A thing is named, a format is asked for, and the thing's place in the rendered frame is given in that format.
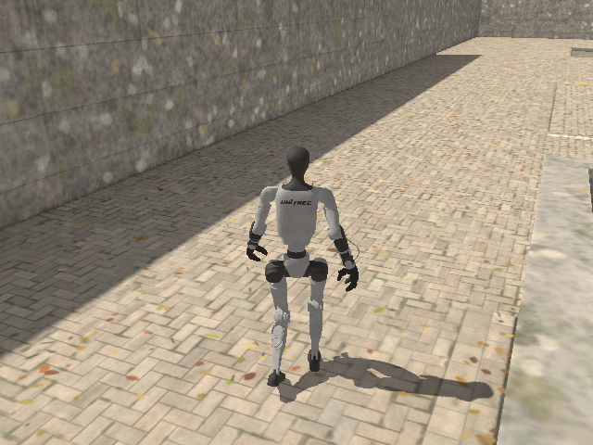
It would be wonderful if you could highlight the robot left upper arm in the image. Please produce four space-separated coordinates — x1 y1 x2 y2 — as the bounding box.
252 185 279 235

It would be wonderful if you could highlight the robot right upper arm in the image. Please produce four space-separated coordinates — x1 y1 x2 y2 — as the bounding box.
316 187 343 240

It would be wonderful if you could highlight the right robot shin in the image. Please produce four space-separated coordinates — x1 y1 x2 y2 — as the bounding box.
309 300 323 360

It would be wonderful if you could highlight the left robot forearm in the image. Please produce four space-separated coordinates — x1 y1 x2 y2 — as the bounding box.
247 221 262 249

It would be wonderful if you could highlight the robot right hand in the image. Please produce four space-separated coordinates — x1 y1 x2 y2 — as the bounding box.
337 265 359 292

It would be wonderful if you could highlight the right robot forearm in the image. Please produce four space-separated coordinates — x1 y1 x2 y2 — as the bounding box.
334 225 356 269

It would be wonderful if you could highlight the robot left hand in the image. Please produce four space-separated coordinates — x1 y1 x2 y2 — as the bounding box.
246 246 268 261

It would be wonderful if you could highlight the robot torso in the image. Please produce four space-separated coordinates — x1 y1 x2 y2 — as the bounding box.
275 182 319 278

